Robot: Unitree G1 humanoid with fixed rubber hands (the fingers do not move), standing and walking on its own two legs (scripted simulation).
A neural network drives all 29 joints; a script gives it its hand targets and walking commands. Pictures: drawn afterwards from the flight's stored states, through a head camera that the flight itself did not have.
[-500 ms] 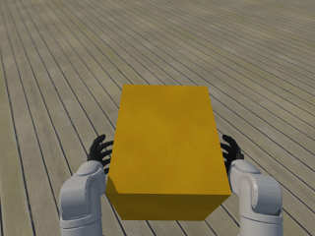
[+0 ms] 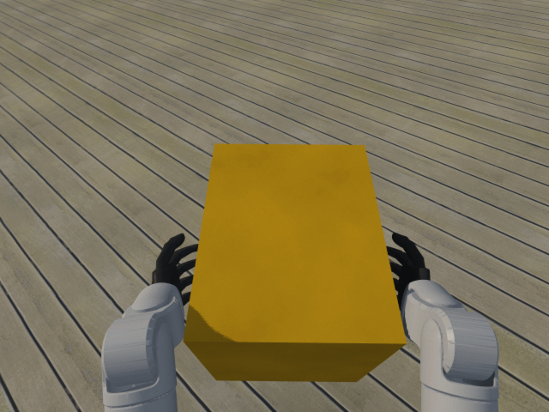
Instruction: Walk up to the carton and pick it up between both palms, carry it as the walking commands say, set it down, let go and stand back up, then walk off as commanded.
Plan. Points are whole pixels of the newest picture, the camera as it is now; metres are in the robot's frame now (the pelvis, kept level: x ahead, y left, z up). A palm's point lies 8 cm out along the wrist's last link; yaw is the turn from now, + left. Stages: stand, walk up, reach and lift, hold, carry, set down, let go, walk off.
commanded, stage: carry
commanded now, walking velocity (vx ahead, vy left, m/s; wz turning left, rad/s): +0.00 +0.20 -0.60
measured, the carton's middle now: (287, 266) +0.32 +0.00 +0.03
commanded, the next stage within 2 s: none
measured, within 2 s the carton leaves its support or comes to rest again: neither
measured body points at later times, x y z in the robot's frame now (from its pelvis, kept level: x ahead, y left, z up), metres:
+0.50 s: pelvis -0.01 +0.03 -0.01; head -0.02 +0.03 +0.44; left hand +0.28 +0.12 +0.08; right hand +0.21 -0.18 +0.07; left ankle +0.04 +0.13 -0.72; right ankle -0.03 -0.07 -0.72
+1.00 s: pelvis +0.00 +0.06 +0.01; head +0.00 +0.08 +0.46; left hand +0.30 +0.11 +0.10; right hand +0.18 -0.18 +0.11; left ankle +0.07 +0.12 -0.72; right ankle -0.09 -0.08 -0.66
